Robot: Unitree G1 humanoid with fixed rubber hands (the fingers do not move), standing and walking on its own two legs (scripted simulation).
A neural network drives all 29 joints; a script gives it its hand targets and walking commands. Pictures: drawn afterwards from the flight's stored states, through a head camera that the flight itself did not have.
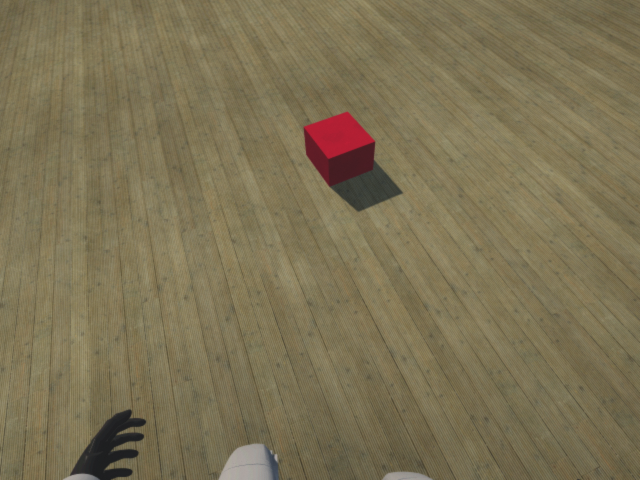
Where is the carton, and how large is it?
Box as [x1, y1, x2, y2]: [304, 112, 374, 186]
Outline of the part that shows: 348,112 333,116 304,127 306,154 329,186 372,169 374,141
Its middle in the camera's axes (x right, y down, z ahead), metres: +0.09 -0.39 +1.75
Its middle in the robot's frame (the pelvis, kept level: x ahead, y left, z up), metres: +1.45 -0.07 -0.69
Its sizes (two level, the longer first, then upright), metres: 0.244 0.225 0.163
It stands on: the floor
